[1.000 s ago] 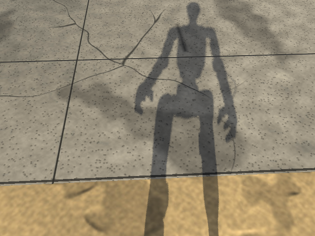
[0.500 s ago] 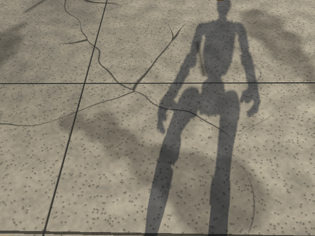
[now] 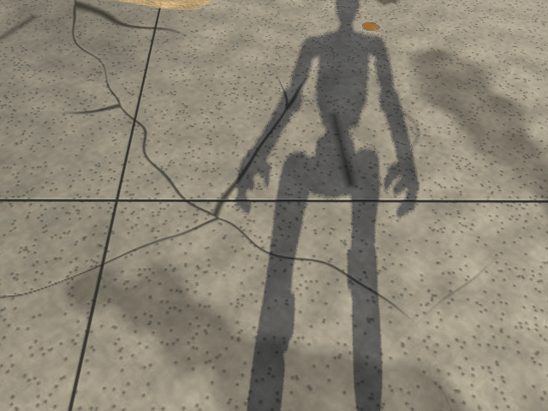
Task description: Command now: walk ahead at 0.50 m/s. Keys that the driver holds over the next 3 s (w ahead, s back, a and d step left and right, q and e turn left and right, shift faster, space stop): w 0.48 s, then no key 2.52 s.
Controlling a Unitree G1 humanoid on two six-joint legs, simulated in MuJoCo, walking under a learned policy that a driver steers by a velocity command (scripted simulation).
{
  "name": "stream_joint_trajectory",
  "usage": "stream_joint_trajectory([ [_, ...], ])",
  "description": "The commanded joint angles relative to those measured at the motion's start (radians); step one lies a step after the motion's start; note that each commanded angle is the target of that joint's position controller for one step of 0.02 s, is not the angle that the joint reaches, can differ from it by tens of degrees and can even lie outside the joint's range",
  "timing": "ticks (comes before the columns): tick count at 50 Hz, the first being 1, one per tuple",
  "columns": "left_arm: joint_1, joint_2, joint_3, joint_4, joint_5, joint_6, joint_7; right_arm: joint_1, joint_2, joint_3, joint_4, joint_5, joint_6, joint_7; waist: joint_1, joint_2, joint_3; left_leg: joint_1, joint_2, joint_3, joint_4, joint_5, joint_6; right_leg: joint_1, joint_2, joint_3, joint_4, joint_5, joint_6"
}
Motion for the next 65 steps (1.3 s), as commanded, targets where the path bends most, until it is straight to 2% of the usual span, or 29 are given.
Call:
stream_joint_trajectory([
  [1,0.030,0.051,0.017,-0.044,0.009,0.011,0.006,-0.004,-0.135,-0.023,-0.040,0.000,-0.019,-0.015,0.036,0.100,-0.020,0.072,0.276,-0.254,-0.251,0.130,0.166,-0.114,-0.063,0.038,-0.088,0.115,0.018],
  [7,-0.167,0.026,0.007,-0.103,0.013,0.002,-0.011,0.086,-0.147,-0.021,-0.011,0.011,-0.007,-0.038,-0.016,0.095,0.026,0.124,0.228,-0.134,-0.271,0.185,0.122,-0.134,-0.022,-0.006,-0.429,0.401,0.041],
  [13,-0.322,0.028,-0.009,-0.164,0.001,-0.011,-0.044,0.185,-0.162,-0.029,0.038,0.021,0.018,-0.043,-0.060,0.095,0.077,0.308,0.293,-0.132,-0.205,0.219,0.118,-0.166,0.015,-0.024,-0.590,0.336,0.015],
  [16,-0.256,0.071,0.005,-0.161,0.000,-0.019,-0.055,0.153,-0.184,-0.039,0.037,0.023,0.031,-0.049,0.000,0.128,0.029,0.361,0.314,-0.126,-0.099,0.467,0.089,-0.030,0.058,-0.051,-0.625,0.228,-0.027],
  [18,0.016,0.151,0.047,-0.080,0.007,-0.020,-0.046,0.113,-0.164,-0.030,0.022,0.023,0.038,-0.049,0.133,0.118,-0.139,0.262,0.234,-0.061,0.209,0.667,0.042,0.373,0.098,-0.079,-0.632,0.259,-0.081],
  [19,0.201,0.230,0.066,-0.044,0.020,-0.016,-0.035,0.130,-0.131,-0.013,-0.002,0.002,0.036,-0.049,0.177,-0.018,-0.295,0.028,0.164,-0.016,0.544,0.325,0.005,0.694,-0.110,0.168,-0.605,0.271,-0.149],
  [20,0.228,0.262,0.067,-0.024,0.017,-0.014,-0.043,0.255,0.005,0.023,0.002,0.009,0.012,-0.034,0.097,-0.277,-0.412,-0.346,-0.022,-0.086,0.850,-0.398,-0.044,0.978,-0.304,0.653,-0.751,0.070,-0.305],
  [21,0.205,0.166,0.040,-0.034,0.009,-0.014,-0.043,0.171,-0.109,-0.002,0.005,0.034,-0.012,-0.029,0.134,-0.161,-0.356,-0.457,0.031,-0.201,0.957,-0.427,-0.024,0.939,-0.266,0.663,-0.811,-0.037,-0.259],
  [22,0.116,0.128,0.028,-0.051,0.007,-0.017,-0.038,0.073,-0.151,-0.014,-0.027,0.053,-0.026,-0.026,0.123,-0.118,-0.215,-0.515,0.080,-0.174,0.961,-0.336,-0.009,0.806,-0.237,0.509,-0.828,0.009,-0.215],
  [23,0.037,0.110,0.019,-0.069,0.015,-0.018,-0.038,0.025,-0.145,-0.014,-0.035,0.050,-0.029,-0.033,0.090,-0.023,-0.140,-0.475,0.133,-0.147,0.915,-0.239,-0.009,0.650,-0.204,0.398,-0.856,0.114,-0.195],
  [25,-0.033,0.065,0.004,-0.074,0.038,-0.024,-0.043,0.029,-0.124,-0.025,-0.031,0.030,-0.008,-0.042,0.025,-0.023,-0.067,-0.360,0.182,-0.144,0.826,-0.158,-0.019,0.443,-0.149,0.257,-0.907,0.314,-0.178],
  [27,-0.021,0.064,0.001,-0.055,0.038,-0.028,-0.043,0.074,-0.083,-0.023,-0.019,0.024,0.016,-0.049,-0.010,-0.023,-0.057,-0.292,0.182,-0.130,0.763,-0.170,-0.041,0.367,-0.132,0.159,-0.914,0.583,-0.188],
  [30,-0.012,0.100,0.005,-0.037,0.041,-0.023,-0.022,0.014,-0.068,-0.020,-0.045,0.007,0.031,-0.055,-0.022,-0.023,-0.044,-0.303,0.172,-0.106,0.592,-0.062,-0.078,0.333,-0.108,0.047,-0.909,0.810,-0.187],
  [33,0.001,0.112,0.004,-0.025,0.036,-0.007,-0.008,-0.078,-0.048,-0.006,-0.064,0.005,0.035,-0.047,0.008,-0.036,-0.062,-0.219,0.139,-0.074,0.357,0.121,-0.080,0.327,-0.056,-0.037,-0.899,0.804,-0.146],
  [36,0.038,0.118,0.002,0.004,0.030,0.006,-0.005,-0.140,-0.068,-0.006,-0.075,0.009,0.040,-0.042,0.037,-0.042,-0.071,-0.182,0.113,-0.077,0.244,0.181,-0.078,0.390,-0.073,-0.024,-0.878,0.732,-0.142],
  [39,0.028,0.114,0.002,0.022,0.018,0.021,0.000,-0.160,-0.094,-0.011,-0.081,0.001,0.036,-0.036,0.028,-0.046,-0.062,-0.158,0.099,-0.082,0.162,0.123,-0.048,0.445,-0.098,0.014,-0.797,0.673,-0.127],
  [40,0.013,0.109,0.000,0.024,0.011,0.027,0.002,-0.124,-0.101,-0.015,-0.068,-0.005,0.032,-0.034,0.000,-0.033,-0.070,-0.096,0.089,-0.074,0.087,0.175,-0.033,0.445,-0.083,0.014,-0.745,0.625,-0.103],
  [41,0.048,0.096,-0.003,0.032,0.015,0.028,0.003,-0.085,-0.139,-0.027,-0.050,-0.012,0.028,-0.037,-0.007,0.008,-0.092,0.001,0.102,-0.093,0.023,0.381,-0.012,0.436,-0.034,0.006,-0.681,0.557,-0.061],
  [42,0.100,0.076,-0.009,0.030,0.038,0.021,0.004,-0.055,-0.202,-0.039,-0.046,-0.021,0.027,-0.043,0.026,0.081,-0.155,0.159,0.196,-0.172,0.088,0.747,0.026,0.360,0.035,-0.029,-0.584,0.386,-0.015],
  [43,0.227,-0.002,-0.029,0.066,0.040,0.019,0.004,-0.035,-0.174,-0.028,-0.031,-0.024,0.037,-0.048,0.071,0.220,-0.250,0.342,0.320,-0.296,0.132,0.852,0.159,0.223,0.088,-0.047,-0.470,0.048,0.041],
  [44,0.185,0.015,-0.029,0.068,0.032,0.032,0.008,-0.022,-0.098,-0.010,-0.022,-0.011,0.050,-0.044,0.033,0.229,-0.264,0.306,0.360,-0.366,0.089,0.734,0.209,0.212,0.102,-0.032,-0.411,-0.196,0.067],
  [45,0.120,0.040,-0.023,0.049,0.016,0.050,0.012,-0.053,-0.077,0.002,-0.020,-0.008,0.057,-0.042,0.036,0.221,-0.225,0.247,0.349,-0.382,0.043,0.534,0.201,0.182,0.094,-0.015,-0.397,-0.277,0.073],
  [46,0.086,0.046,-0.020,0.046,0.012,0.071,0.021,-0.092,-0.089,0.003,-0.027,-0.011,0.062,-0.042,0.043,0.198,-0.193,0.187,0.335,-0.390,0.005,0.352,0.176,0.180,0.081,-0.004,-0.408,-0.265,0.074],
  [49,0.106,0.035,-0.020,0.075,0.032,0.110,0.031,-0.243,-0.111,0.001,-0.059,-0.007,0.075,-0.050,0.106,0.185,-0.126,-0.059,0.253,-0.296,-0.067,-0.021,0.070,0.365,0.064,-0.010,-0.612,-0.006,0.055],
  [51,0.086,0.063,-0.019,0.075,0.043,0.116,0.025,-0.223,-0.108,-0.002,-0.046,0.004,0.083,-0.051,0.077,0.129,-0.060,-0.119,0.171,-0.199,-0.078,-0.285,-0.009,0.370,0.042,-0.003,-0.707,0.018,0.021],
  [52,0.072,0.093,-0.013,0.082,0.034,0.108,0.022,-0.211,-0.104,-0.004,-0.047,0.004,0.084,-0.054,0.046,0.056,-0.009,-0.071,0.124,-0.146,-0.061,-0.275,-0.029,0.271,0.046,-0.009,-0.701,-0.099,0.006],
  [53,0.056,0.070,-0.018,0.083,0.029,0.096,0.021,-0.204,-0.096,-0.001,-0.037,-0.002,0.079,-0.057,0.044,0.042,0.000,-0.015,0.117,-0.145,-0.021,-0.194,-0.032,0.235,0.045,-0.006,-0.721,-0.107,0.007],
  [58,0.069,0.057,-0.020,0.106,0.029,0.060,0.019,-0.155,-0.084,-0.004,-0.001,0.008,0.068,-0.056,0.034,0.018,-0.078,0.111,0.111,-0.116,0.107,0.266,0.017,0.284,0.042,-0.009,-0.708,0.118,0.037],
  [65,0.088,0.049,-0.026,0.121,0.027,0.073,0.022,-0.171,-0.081,-0.006,0.022,0.008,0.091,-0.052,0.036,0.028,-0.047,0.109,0.100,-0.103,0.121,0.249,0.011,0.282,0.045,-0.015,-0.703,0.122,0.035],
])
